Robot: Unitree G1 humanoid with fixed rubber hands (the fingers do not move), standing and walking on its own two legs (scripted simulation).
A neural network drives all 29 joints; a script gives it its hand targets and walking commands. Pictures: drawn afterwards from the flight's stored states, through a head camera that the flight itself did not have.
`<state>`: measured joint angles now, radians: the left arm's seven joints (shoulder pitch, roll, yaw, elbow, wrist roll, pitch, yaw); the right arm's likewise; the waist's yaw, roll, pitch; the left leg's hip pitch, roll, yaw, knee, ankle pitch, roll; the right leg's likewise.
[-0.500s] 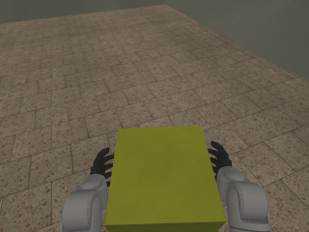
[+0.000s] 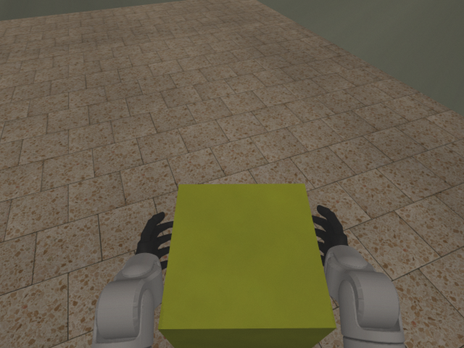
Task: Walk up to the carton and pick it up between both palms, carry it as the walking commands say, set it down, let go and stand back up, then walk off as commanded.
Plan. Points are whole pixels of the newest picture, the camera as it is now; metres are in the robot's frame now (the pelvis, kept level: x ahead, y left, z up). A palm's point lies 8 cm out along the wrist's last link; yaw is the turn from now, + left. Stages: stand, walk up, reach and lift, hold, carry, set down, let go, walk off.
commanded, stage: carry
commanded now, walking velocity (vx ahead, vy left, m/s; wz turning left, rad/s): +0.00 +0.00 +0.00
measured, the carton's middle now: (241, 279) +0.26 +0.00 +0.01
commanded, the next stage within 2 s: none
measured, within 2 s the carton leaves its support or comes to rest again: neither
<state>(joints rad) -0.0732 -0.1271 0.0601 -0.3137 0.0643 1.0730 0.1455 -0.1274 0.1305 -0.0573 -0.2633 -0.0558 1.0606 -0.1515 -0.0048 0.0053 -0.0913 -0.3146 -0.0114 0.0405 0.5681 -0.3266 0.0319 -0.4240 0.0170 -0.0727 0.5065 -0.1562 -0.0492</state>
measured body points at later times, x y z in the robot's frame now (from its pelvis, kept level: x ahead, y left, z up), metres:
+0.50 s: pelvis +0.02 +0.02 +0.00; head +0.02 +0.03 +0.45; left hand +0.28 +0.17 +0.07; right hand +0.30 -0.12 +0.08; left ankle -0.02 +0.10 -0.73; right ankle +0.06 -0.09 -0.73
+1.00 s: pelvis -0.05 +0.01 -0.01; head -0.04 +0.02 +0.44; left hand +0.20 +0.16 +0.06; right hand +0.21 -0.13 +0.07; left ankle -0.02 +0.10 -0.73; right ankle +0.06 -0.09 -0.73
